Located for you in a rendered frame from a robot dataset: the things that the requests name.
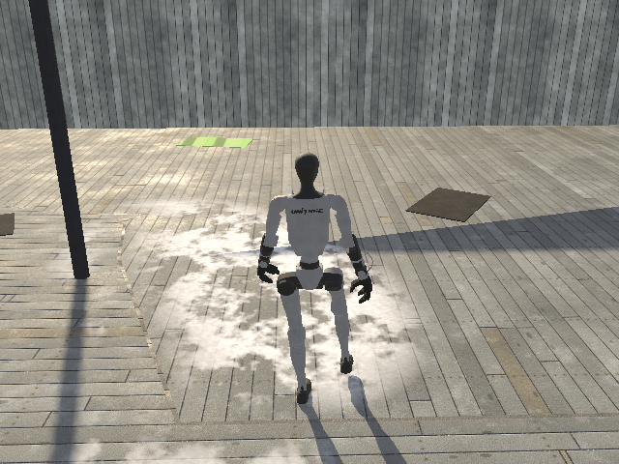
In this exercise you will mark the robot left foot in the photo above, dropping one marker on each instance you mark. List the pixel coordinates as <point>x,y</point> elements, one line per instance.
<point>303,396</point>

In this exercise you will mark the left robot upper arm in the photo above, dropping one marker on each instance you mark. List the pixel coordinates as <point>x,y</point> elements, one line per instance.
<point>277,205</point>

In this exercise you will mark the left robot forearm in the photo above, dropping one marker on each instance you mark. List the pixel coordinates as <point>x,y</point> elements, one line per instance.
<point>265,254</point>

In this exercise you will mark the robot torso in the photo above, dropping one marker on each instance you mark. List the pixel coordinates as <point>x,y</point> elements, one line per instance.
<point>308,233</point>

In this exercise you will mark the robot right hand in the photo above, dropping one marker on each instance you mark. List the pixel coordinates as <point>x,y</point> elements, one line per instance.
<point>365,290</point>

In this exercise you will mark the right robot upper arm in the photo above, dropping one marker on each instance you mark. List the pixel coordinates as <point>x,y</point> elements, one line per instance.
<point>338,204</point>

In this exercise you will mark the right robot forearm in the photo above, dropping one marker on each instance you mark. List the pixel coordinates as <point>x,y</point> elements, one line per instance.
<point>357,260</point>

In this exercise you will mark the robot left hand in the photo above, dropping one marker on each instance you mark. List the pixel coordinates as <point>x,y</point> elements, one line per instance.
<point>271,269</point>

